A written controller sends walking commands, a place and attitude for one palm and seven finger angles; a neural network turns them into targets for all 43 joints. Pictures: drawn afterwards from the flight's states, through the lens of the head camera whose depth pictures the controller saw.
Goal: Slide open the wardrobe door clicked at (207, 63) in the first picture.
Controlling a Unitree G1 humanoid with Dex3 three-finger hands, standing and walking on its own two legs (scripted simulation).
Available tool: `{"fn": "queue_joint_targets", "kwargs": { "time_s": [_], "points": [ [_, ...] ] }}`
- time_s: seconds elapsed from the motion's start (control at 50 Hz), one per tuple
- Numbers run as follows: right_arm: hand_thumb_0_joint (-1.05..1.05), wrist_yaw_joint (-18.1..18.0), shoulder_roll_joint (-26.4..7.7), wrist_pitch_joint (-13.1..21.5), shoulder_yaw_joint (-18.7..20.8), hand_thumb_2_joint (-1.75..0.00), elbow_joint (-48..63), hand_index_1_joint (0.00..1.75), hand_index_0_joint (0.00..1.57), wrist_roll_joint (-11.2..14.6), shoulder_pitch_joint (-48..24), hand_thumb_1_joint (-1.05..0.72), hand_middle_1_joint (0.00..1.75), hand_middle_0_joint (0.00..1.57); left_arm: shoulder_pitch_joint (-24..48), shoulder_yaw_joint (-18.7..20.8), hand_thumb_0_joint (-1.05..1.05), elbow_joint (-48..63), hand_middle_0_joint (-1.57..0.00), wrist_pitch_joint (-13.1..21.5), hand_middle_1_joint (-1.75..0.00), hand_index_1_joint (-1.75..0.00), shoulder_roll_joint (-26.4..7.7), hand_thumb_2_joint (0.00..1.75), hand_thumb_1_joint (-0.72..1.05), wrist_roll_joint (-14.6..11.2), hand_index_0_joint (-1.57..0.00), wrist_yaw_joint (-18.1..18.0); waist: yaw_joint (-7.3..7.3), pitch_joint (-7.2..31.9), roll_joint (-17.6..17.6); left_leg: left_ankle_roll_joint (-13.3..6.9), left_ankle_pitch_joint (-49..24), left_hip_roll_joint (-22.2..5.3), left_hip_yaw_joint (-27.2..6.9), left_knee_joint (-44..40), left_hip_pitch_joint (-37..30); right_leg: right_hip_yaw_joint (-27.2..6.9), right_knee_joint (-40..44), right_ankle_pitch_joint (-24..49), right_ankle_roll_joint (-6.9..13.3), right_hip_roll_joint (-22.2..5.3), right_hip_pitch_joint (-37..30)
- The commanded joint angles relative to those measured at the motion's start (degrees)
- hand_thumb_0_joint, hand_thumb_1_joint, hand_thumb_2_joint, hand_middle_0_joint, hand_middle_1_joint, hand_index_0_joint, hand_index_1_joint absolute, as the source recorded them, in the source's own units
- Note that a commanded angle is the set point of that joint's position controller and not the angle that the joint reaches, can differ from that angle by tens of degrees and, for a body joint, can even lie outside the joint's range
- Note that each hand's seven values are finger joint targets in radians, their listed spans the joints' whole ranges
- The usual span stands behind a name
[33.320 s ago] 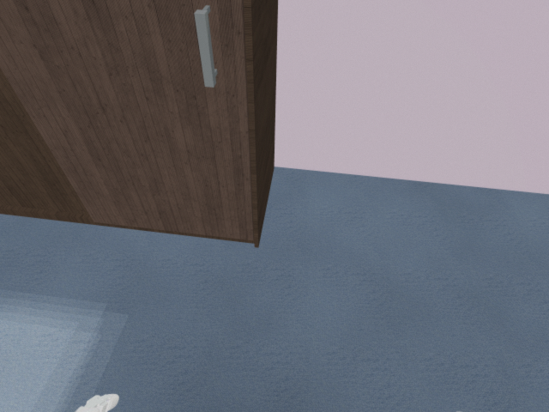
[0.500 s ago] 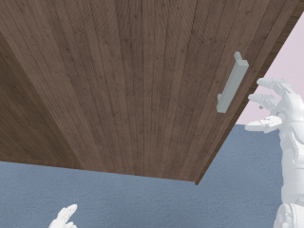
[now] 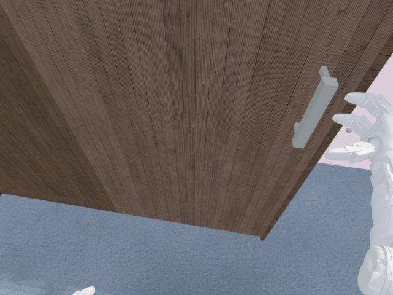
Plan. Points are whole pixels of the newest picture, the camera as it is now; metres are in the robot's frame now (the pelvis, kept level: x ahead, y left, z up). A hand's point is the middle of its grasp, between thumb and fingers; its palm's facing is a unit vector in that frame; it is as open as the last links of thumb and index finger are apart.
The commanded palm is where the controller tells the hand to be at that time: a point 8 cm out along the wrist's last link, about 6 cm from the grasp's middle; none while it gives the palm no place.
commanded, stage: move the hooked fingers beside the handle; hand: right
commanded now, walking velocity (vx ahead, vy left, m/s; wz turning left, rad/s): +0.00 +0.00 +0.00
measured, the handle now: (310, 109) +0.49 -0.17 +0.14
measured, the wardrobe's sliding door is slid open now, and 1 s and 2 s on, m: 0.00 0.00 0.00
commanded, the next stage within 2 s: feel for the door with the fingertips in 0.56 s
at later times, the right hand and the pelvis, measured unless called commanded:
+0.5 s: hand (348, 134) +0.42 -0.23 +0.15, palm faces +0.06 +1.00 +0.01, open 14.0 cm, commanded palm +0.39 -0.28 +0.14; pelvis -0.01 +0.00 +0.00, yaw -1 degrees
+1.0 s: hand (331, 133) +0.42 -0.20 +0.14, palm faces +0.04 +1.00 +0.02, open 14.0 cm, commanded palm +0.39 -0.25 +0.14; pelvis -0.01 +0.00 +0.00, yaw +0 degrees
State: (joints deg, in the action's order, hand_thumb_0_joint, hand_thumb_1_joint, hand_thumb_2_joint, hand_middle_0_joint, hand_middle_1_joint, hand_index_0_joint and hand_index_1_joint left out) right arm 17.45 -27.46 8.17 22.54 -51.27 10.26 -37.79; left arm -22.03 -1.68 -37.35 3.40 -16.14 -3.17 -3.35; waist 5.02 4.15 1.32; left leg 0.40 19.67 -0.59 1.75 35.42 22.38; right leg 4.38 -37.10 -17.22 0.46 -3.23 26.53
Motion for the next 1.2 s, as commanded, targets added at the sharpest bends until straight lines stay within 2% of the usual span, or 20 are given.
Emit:
{"fn": "queue_joint_targets", "kwargs": {
  "time_s": [0.0, 0.1, 0.16, 0.22, 0.24, 0.32, 0.38, 0.42, 0.48, 0.54, 0.66, 0.74, 0.78, 0.9, 0.92, 0.96, 1.0, 1.06, 1.1, 1.18],
  "points": [
    [0.00, 1.01, -14.45, 3.23, 1.93, -0.30, 16.75, 1.20, 0.30, 1.98, -20.04, 0.50, 1.20, 0.30, 0.98, 3.66, 0.00, 7.73, -0.20, 2.31, -0.30, -0.30, -8.73, 0.90, 0.90, -0.15, -0.20, -0.83, -2.13, 17.76, 1.69, -1.70, -22.59, 1.39, -0.13, -3.44, -4.01, -3.64, 3.07, 17.71, 1.95, 1.66, -14.03],
    [0.00, 0.62, -13.07, 3.39, 0.87, -0.30, 21.84, 1.20, 0.30, 2.79, -21.47, 0.50, 1.20, 0.30, 1.63, 3.64, 0.00, 7.20, -0.20, 2.52, -0.30, -0.30, -8.47, 0.90, 0.90, -0.25, -0.20, -1.19, -1.26, 16.53, 2.58, -1.77, -19.99, 1.69, 0.17, -4.16, -2.03, -4.53, 3.36, 16.85, 1.84, 1.30, -16.26],
    [0.00, 0.06, -9.39, 2.87, -2.82, -0.30, 22.84, 1.20, 0.30, 2.93, -24.38, 0.50, 1.20, 0.30, 2.40, 3.20, 0.00, 6.90, -0.20, 2.93, -0.30, -0.30, -8.15, 0.90, 0.90, -0.37, -0.20, -1.59, -0.11, 14.41, 3.83, -1.78, -16.40, 1.54, 0.48, -4.77, 0.24, -4.90, 3.83, 13.84, 1.85, 1.31, -16.66],
    [0.00, -1.07, -11.32, 1.95, -1.30, -0.30, 19.30, 1.20, 0.30, 2.28, -25.35, 0.50, 1.20, 0.30, 2.42, 3.10, 0.00, 5.79, -0.20, 3.11, -0.30, -0.30, -8.47, 0.90, 0.90, -0.29, -0.20, -1.70, -0.39, 13.10, 2.30, -1.89, -12.96, 1.42, 0.65, -5.11, 1.40, -5.84, 4.59, 10.14, 1.53, 1.35, -15.58],
    [0.00, -1.07, -8.86, 1.63, -3.35, -0.30, 18.46, 1.20, 0.30, 2.12, -25.20, 0.50, 1.20, 0.30, 3.00, 2.89, 0.00, 6.03, -0.20, 3.25, -0.30, -0.30, -8.18, 0.90, 0.90, -0.34, -0.20, -1.67, -0.18, 12.62, 3.28, -1.89, -12.36, 1.26, 0.57, -5.19, 1.85, -5.68, 4.72, 9.45, 1.49, 1.47, -15.49],
    [0.00, -2.19, -10.35, 1.83, -2.68, -0.30, 16.41, 1.20, 0.30, 1.31, -27.68, 0.50, 1.20, 0.30, 2.90, 2.68, 0.00, 5.63, -0.20, 3.23, -0.30, -0.30, -8.28, 0.90, 0.90, -0.13, -0.20, -1.53, -0.28, 14.22, 3.24, -1.95, -12.42, 1.05, 0.48, -4.70, 1.92, -5.96, 4.23, 9.69, 1.27, 1.51, -15.63],
    [0.00, -2.62, -12.71, 2.25, -0.20, -0.30, 13.23, 1.20, 0.30, 1.15, -26.21, 0.50, 1.20, 0.30, 2.51, 2.61, 0.00, 5.90, -0.20, 3.00, -0.30, -0.30, -8.61, 0.90, 0.90, 0.09, -0.20, -1.48, -0.89, 15.48, -0.86, -1.83, -13.93, 1.21, 0.36, -4.23, -0.02, -5.74, 3.96, 10.54, 1.53, 1.57, -14.06],
    [0.00, -2.55, -13.40, 2.87, -0.59, -0.30, 12.30, 1.20, 0.30, 0.74, -30.10, 0.50, 1.20, 0.30, 2.74, 2.38, 0.00, 5.78, -0.20, 2.83, -0.30, -0.30, -8.54, 0.90, 0.90, 0.03, -0.20, -1.50, -0.33, 14.41, 0.98, -1.83, -13.28, 0.88, 0.13, -4.09, 0.84, -5.57, 3.83, 9.26, 1.43, 1.75, -12.94],
    [0.00, -2.10, -15.42, 3.97, 0.99, -0.30, 11.87, 1.20, 0.30, 0.12, -27.55, 0.50, 1.20, 0.30, 2.20, 2.52, 0.00, 6.33, -0.20, 2.78, -0.30, -0.30, -8.62, 0.90, 0.90, 0.18, -0.20, -1.13, -1.35, 17.60, 1.92, -2.01, -15.55, 1.02, -0.22, -3.40, -1.07, -5.19, 3.06, 11.47, 1.53, 1.85, -13.59],
    [0.00, -0.99, -13.50, 4.18, -0.73, -0.30, 11.49, 1.20, 0.30, 0.44, -27.76, 0.50, 1.20, 0.30, 2.09, 2.53, 0.00, 6.69, -0.20, 2.66, -0.30, -0.30, -8.44, 0.90, 0.90, 0.08, -0.20, -0.97, -0.87, 17.10, 3.26, -1.98, -15.70, 1.08, -0.23, -3.41, -0.04, -5.04, 2.77, 11.50, 1.42, 1.87, -13.50],
    [0.00, 0.67, -11.84, 4.18, -2.25, -0.30, 10.86, 1.20, 0.30, 1.86, -29.80, 0.50, 1.20, 0.30, 0.97, 2.84, 0.00, 6.16, -0.20, 2.37, -0.30, -0.30, -8.96, 0.90, 0.90, -0.14, -0.20, -1.24, 0.22, 14.75, 0.55, -1.91, -13.79, 1.40, 0.14, -3.86, 1.23, -5.23, 2.75, 9.75, 1.82, 1.63, -11.71],
    [0.00, -0.26, -10.17, 4.57, -2.32, -0.30, 15.45, 1.20, 0.30, 2.35, -28.94, 0.50, 1.20, 0.30, 0.75, 3.29, 0.00, 5.95, -0.20, 2.84, -0.30, -0.30, -8.69, 0.90, 0.90, 0.06, -0.20, -0.93, -0.59, 19.60, 3.61, -1.95, -15.27, 1.55, 0.10, -3.47, 1.03, -5.61, 2.28, 12.44, 1.41, 1.68, -15.96],
    [0.00, -1.23, -11.21, 4.35, -1.25, -0.30, 14.83, 1.20, 0.30, 2.28, -27.93, 0.50, 1.20, 0.30, 0.29, 3.28, 0.00, 5.53, -0.20, 2.60, -0.30, -0.30, -8.78, 0.90, 0.90, 0.11, -0.20, -0.82, -0.43, 18.57, 0.94, -1.74, -16.11, 1.74, 0.09, -3.60, 0.04, -5.32, 2.36, 12.52, 1.70, 1.66, -14.22],
    [0.00, -4.46, -10.39, 3.39, -0.85, -0.30, 19.20, 1.20, 0.30, 0.80, -23.76, 0.50, 1.20, 0.30, 1.39, 3.37, 0.00, 6.77, -0.20, 2.52, -0.30, -0.30, -7.98, 0.90, 0.90, 0.25, -0.20, 0.02, -2.04, 18.48, 4.18, -1.88, -17.84, 1.58, 0.12, -3.04, -1.42, -4.73, 2.80, 14.48, 1.42, 1.81, -14.29],
    [0.00, -4.89, -9.99, 3.09, -0.84, -0.30, 19.11, 1.20, 0.30, 0.78, -22.77, 0.50, 1.20, 0.30, 1.46, 3.38, 0.00, 6.83, -0.20, 2.45, -0.30, -0.30, -7.91, 0.90, 0.90, 0.20, -0.20, 0.08, -2.04, 17.67, 3.13, -1.89, -17.59, 1.62, 0.15, -3.12, -1.28, -4.72, 2.81, 14.07, 1.46, 1.73, -13.90],
    [0.00, -5.44, -9.72, 2.77, -0.87, -0.30, 18.41, 1.20, 0.30, 1.04, -22.89, 0.50, 1.20, 0.30, 1.44, 3.43, 0.00, 6.74, -0.20, 2.26, -0.30, -0.30, -8.00, 0.90, 0.90, 0.16, -0.20, -0.06, -1.45, 15.72, -1.66, -1.64, -17.48, 1.72, 0.20, -3.70, -2.11, -4.45, 2.93, 13.01, 1.89, 1.62, -11.92],
    [0.00, -5.62, -7.45, 2.33, -2.29, -0.30, 19.37, 1.20, 0.30, 1.16, -23.07, 0.50, 1.20, 0.30, 2.28, 3.44, 0.00, 7.18, -0.20, 2.28, -0.30, -0.30, -7.71, 0.90, 0.90, -0.02, -0.20, -0.06, -1.41, 15.68, -0.27, -1.57, -17.92, 1.74, 0.07, -3.66, -2.00, -3.93, 3.26, 12.72, 1.73, 1.67, -12.50],
    [0.00, -5.98, -9.89, 2.23, -1.61, -0.30, 19.17, 1.20, 0.30, 0.30, -26.46, 0.50, 1.20, 0.30, 1.85, 3.16, 0.00, 6.47, -0.20, 1.97, -0.30, -0.30, -7.93, 0.90, 0.90, 0.10, -0.20, -0.41, -0.77, 15.18, 1.49, -1.69, -17.41, 1.56, -0.23, -3.64, -1.24, -4.00, 2.96, 12.58, 1.79, 1.73, -12.65],
    [0.00, -6.02, -8.66, 2.48, -2.57, -0.30, 19.72, 1.20, 0.30, -0.13, -27.06, 0.50, 1.20, 0.30, 2.13, 3.25, 0.00, 6.63, -0.20, 2.06, -0.30, -0.30, -7.52, 0.90, 0.90, 0.12, -0.20, -0.33, -0.70, 16.45, 2.83, -1.68, -17.91, 1.60, -0.34, -3.49, -0.80, -4.22, 2.79, 13.50, 1.63, 1.75, -14.24],
    [0.00, -5.67, -7.25, 2.51, -4.01, -0.30, 15.92, 1.20, 0.30, 0.22, -30.45, 0.50, 1.20, 0.30, 1.61, 3.07, 0.00, 5.52, -0.20, 2.01, -0.30, -0.30, -7.72, 0.90, 0.90, 0.04, -0.20, -0.60, 0.60, 15.53, 0.75, -1.58, -16.77, 1.65, -0.14, -3.73, 0.63, -4.54, 2.51, 12.15, 1.65, 1.64, -13.87]
  ]
}}
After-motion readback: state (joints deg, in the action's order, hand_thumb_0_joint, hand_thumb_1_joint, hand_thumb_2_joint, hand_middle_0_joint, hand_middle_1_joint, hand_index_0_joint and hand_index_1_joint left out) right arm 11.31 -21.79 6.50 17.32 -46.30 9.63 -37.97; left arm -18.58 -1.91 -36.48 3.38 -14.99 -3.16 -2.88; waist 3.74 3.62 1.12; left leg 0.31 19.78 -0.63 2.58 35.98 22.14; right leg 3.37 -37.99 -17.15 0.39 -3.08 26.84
